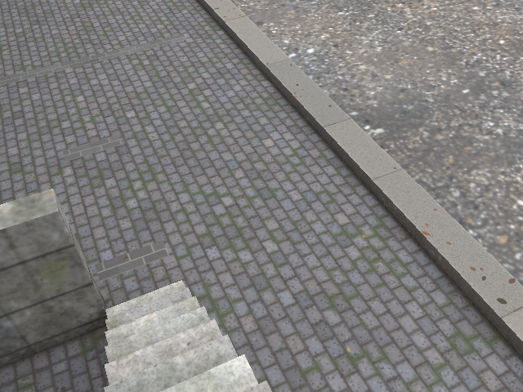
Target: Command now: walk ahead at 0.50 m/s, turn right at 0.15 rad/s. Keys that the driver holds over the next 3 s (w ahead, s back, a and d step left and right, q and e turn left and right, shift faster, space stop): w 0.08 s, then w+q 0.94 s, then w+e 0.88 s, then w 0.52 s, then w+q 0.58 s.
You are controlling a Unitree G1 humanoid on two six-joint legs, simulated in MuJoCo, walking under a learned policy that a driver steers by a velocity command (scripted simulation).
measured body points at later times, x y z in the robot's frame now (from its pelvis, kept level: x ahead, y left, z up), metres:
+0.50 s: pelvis +0.23 -0.01 -0.08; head +0.27 +0.00 +0.37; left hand +0.36 +0.28 -0.18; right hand +0.31 -0.29 -0.21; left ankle -0.07 +0.09 -0.63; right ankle +0.23 -0.13 -0.84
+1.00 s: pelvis +0.38 +0.18 -0.38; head +0.37 +0.23 +0.06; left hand +0.37 +0.50 -0.52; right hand +0.41 -0.08 -0.50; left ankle +0.33 +0.26 -1.09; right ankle +0.47 +0.05 -0.93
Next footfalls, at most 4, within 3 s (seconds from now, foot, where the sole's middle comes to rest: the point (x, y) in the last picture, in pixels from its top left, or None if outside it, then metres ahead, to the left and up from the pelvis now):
0.08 right None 0.19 -0.16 -0.74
0.46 right None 0.26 -0.14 -0.92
0.82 left None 0.37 0.27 -1.13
1.42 right None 0.71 0.16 -1.33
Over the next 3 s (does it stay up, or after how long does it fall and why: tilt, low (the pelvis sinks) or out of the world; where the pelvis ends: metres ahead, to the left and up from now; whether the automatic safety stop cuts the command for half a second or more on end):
stays up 1.60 0.58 -1.41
